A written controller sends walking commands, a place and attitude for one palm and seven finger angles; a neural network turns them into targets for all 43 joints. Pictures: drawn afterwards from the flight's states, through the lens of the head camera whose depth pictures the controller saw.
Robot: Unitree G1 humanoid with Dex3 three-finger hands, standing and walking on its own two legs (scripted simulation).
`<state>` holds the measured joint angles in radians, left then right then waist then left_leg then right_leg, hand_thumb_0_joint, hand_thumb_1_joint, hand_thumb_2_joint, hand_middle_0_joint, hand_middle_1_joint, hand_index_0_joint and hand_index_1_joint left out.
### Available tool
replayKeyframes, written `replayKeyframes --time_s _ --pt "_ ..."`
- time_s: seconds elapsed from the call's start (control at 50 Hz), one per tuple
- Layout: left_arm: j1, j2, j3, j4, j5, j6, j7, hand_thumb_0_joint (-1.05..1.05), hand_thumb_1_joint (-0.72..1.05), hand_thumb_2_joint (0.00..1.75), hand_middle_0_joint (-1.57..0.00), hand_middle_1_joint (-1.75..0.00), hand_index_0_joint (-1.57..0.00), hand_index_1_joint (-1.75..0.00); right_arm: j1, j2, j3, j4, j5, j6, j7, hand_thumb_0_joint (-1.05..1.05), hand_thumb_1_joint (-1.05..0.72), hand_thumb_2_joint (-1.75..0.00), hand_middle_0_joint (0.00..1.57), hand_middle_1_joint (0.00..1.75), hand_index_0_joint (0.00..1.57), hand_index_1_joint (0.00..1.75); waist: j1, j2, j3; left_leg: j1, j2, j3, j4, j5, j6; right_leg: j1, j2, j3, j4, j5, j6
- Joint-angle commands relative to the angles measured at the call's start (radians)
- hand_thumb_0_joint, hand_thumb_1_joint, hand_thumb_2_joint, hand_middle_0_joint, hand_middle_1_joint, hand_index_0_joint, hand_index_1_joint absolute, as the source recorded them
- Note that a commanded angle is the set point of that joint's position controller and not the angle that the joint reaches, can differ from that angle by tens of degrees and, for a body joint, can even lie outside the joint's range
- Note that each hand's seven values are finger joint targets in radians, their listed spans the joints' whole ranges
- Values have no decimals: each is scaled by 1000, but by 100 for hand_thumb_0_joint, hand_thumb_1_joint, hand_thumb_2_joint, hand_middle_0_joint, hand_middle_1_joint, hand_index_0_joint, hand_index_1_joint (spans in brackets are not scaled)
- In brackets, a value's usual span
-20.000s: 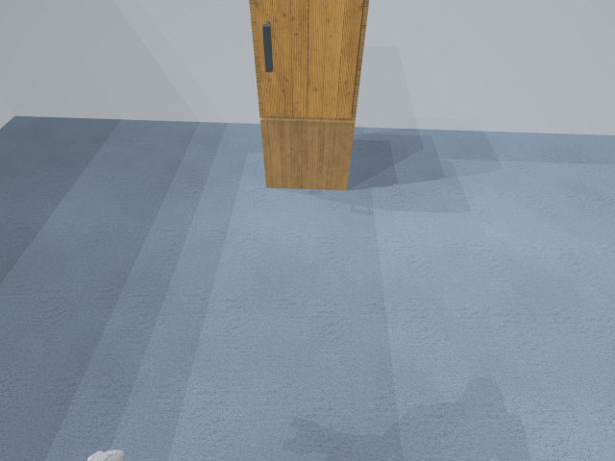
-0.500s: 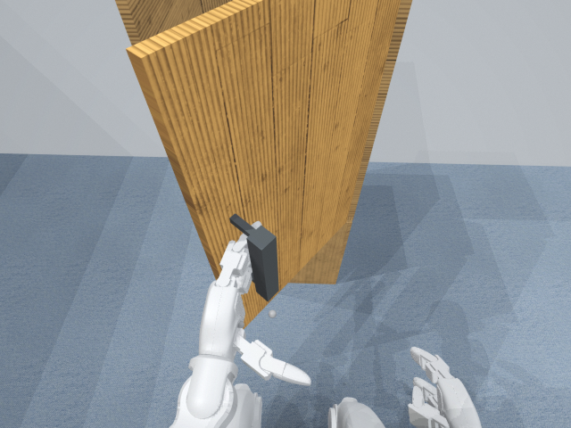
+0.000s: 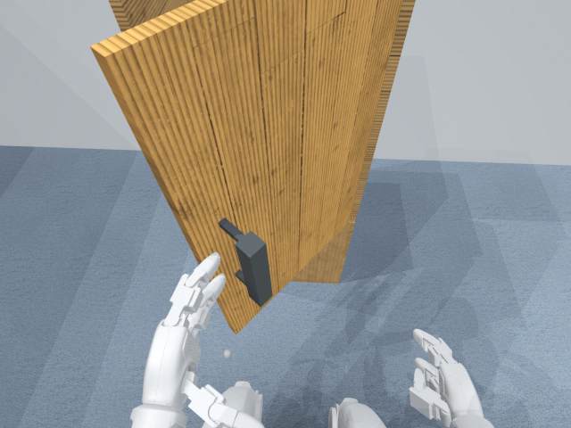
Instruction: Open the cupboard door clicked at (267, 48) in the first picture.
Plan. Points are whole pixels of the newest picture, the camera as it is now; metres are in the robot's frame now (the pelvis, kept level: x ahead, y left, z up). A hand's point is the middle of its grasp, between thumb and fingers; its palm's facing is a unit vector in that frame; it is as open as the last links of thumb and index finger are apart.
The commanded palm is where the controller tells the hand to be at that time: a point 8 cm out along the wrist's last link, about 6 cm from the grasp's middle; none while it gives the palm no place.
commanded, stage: slide the hand sideways off the handle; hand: left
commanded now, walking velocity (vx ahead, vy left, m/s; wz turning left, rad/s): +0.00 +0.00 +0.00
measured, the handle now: (245, 263) +0.32 +0.08 +0.05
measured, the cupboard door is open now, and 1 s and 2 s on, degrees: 50 50 50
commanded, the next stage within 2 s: draw the hand back to the body in 0.24 s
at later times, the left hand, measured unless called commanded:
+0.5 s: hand (189, 372) +0.18 +0.12 +0.07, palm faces -0.04 -1.00 -0.06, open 16.3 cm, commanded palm +0.15 +0.18 +0.09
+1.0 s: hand (79, 352) +0.18 +0.19 +0.15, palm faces +0.12 -0.95 -0.30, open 15.3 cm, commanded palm +0.15 +0.25 +0.18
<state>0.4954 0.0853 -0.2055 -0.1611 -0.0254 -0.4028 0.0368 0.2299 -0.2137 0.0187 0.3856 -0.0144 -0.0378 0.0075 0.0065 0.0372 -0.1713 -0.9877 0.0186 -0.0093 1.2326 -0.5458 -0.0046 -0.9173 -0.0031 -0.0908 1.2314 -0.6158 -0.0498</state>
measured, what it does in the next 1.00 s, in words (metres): rises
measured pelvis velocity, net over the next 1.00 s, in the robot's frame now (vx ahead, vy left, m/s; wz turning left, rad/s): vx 0.01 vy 0.01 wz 0.00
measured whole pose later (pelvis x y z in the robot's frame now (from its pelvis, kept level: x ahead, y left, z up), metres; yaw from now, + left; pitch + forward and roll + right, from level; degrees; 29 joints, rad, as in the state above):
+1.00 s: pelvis +0.01 +0.01 +0.06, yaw +0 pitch +6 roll -1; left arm 0.68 0.30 0.06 -0.44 -0.07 -0.08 0.04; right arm 0.28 -0.22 0.04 0.44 0.03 -0.05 -0.12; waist 0.03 0.06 -0.14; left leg -0.56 0.02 0.00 0.89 -0.43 0.01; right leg -0.48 0.01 -0.08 0.85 -0.47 -0.02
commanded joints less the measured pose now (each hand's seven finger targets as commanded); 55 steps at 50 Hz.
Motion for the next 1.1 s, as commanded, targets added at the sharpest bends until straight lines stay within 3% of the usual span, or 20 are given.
replayKeyframes --time_s 0.0,0.04,0.08,0.2,0.24,0.32,0.38,0.44,0.48,0.5,0.52,0.56,0.72,0.82,0.84,0.86,0.88,0.9,0.98,1.08 --pt "46 32 54 -237 -36 -84 -28 0 -50 30 -15 -30 -15 -30 -28 -90 -51 -156 3 -56 -14 0 -90 -90 20 30 20 30 -15 -66 -224 149 -40 -15 -115 254 29 157 8 89 -202 401 27" --pt "81 58 100 -230 -54 -87 -45 0 -50 30 -15 -30 -15 -30 -28 -88 -56 -147 6 -54 -20 0 -90 -90 20 30 20 30 -12 -95 -227 129 -40 -14 -104 261 25 183 2 106 -205 450 37" --pt "114 73 121 -240 -64 -84 -64 0 -50 30 -15 -30 -15 -30 -40 -86 -59 -151 10 -53 -23 0 -90 -90 20 30 20 30 0 -59 -227 123 -39 -13 -105 270 25 188 4 104 -198 449 33" --pt "122 76 122 -270 -101 -111 -124 0 -50 30 -15 -30 -15 -30 -43 -90 -63 -144 13 -65 -34 0 -90 -90 20 30 20 30 -18 -69 -220 104 -38 -19 -78 258 26 165 -3 118 -190 450 44" --pt "121 75 120 -267 -114 -116 -140 0 -50 30 -15 -30 -15 -30 -38 -91 -64 -143 14 -70 -37 0 -90 -90 20 30 20 30 -29 -90 -202 83 -38 -19 -67 227 27 152 -7 129 -202 417 50" --pt "92 89 124 -260 -113 -116 -147 0 -50 30 -15 -30 -15 -30 -47 -96 -64 -144 14 -78 -43 0 -90 -90 20 30 20 30 -28 -72 -179 56 -37 -18 -53 172 28 106 -7 142 -214 288 43" --pt "108 186 226 -360 -122 -87 -129 0 -50 30 -15 -30 -15 -30 -41 -93 -66 -162 22 -63 -52 0 -90 -90 20 30 20 30 13 -29 -253 111 -36 -9 -92 206 30 192 -2 153 -243 296 37" --pt "137 164 231 -382 -149 -34 -128 0 -50 30 -15 -30 -15 -30 -39 -88 -60 -173 37 -52 -62 0 -90 -90 20 30 20 30 4 -36 -205 166 -38 -5 -146 202 31 223 2 136 -298 297 44" --pt "138 164 245 -361 -165 0 -133 0 -50 30 -15 -30 -15 -30 -38 -92 -56 -170 43 -49 -71 0 -90 -90 20 30 20 30 -5 -85 -178 178 -36 -14 -170 199 32 248 4 133 -334 284 50" --pt "138 143 216 -365 -169 10 -143 0 -50 30 -15 -30 -15 -30 -41 -94 -50 -175 45 -53 -72 0 -90 -90 20 30 20 30 -15 -64 -140 185 -38 -12 -181 182 32 234 0 134 -354 264 54" --pt "132 157 234 -348 -178 21 -150 0 -50 30 -15 -30 -15 -30 -34 -95 -48 -167 46 -52 -75 0 -90 -90 20 30 20 30 -21 -89 -110 188 -37 -15 -194 166 32 234 0 128 -374 235 56" --pt "121 165 234 -351 -181 32 -165 0 -50 30 -15 -30 -15 -30 -33 -105 -44 -165 46 -61 -79 0 -90 -90 20 30 20 30 -24 -65 -88 219 -36 -19 -220 164 33 232 3 120 -391 212 51" --pt "155 210 313 -397 -216 43 -181 0 -50 30 -15 -30 -15 -30 -32 -105 -41 -160 54 -91 -79 0 -90 -90 20 30 20 30 4 -5 -65 340 -33 -26 -323 206 32 289 23 65 -420 241 35" --pt "143 244 355 -434 -238 66 -198 0 -32 37 -16 -30 -16 -30 -36 -109 -37 -147 61 -109 -82 0 -90 -90 20 30 20 30 6 9 -57 398 -29 -33 -372 241 32 333 30 44 -441 292 34" --pt "189 402 389 -475 -86 151 -79 0 -29 39 -16 -30 -16 -30 -38 -112 -42 -144 47 -84 -116 0 -90 -90 20 30 20 30 63 15 -84 451 -8 -10 -430 272 36 374 -5 103 -516 318 20" --pt "206 312 342 -503 -73 201 -29 0 -26 40 -16 -30 -16 -30 -32 -91 -28 -153 43 -79 -127 0 -90 -90 20 30 20 30 32 24 -50 481 -14 -4 -447 286 39 385 -10 88 -536 332 25" --pt "185 310 336 -521 -48 238 5 0 -22 42 -16 -30 -16 -30 -32 -96 -26 -140 40 -77 -131 0 -90 -90 20 30 20 30 33 52 -49 514 -13 -6 -459 317 41 405 -9 76 -546 360 24" --pt "213 293 327 -488 -37 268 27 0 -18 43 -16 -30 -16 -30 -34 -88 -21 -124 38 -71 -135 0 -90 -90 20 30 20 30 26 16 4 518 -8 -3 -468 328 42 409 -8 64 -558 373 29" --pt "149 336 370 -486 -16 312 79 0 -5 50 -17 -30 -17 -30 -68 -102 -10 -96 33 -68 -145 0 -90 -90 20 30 20 30 25 -32 33 596 -4 -12 -545 327 44 478 -6 52 -632 365 33" --pt "97 347 399 -496 -5 321 103 0 13 57 -17 -30 -17 -30 -89 -110 5 -57 30 -95 -139 0 -90 -90 20 30 20 30 34 7 51 700 0 -26 -641 384 39 567 -5 40 -687 407 29"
